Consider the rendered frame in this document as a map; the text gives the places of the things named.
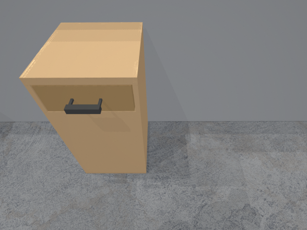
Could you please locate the cabinet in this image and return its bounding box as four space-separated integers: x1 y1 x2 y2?
19 22 148 173

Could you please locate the handle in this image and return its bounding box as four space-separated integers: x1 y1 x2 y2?
64 98 102 114

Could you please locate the drawer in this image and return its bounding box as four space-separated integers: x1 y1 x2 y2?
32 85 135 111

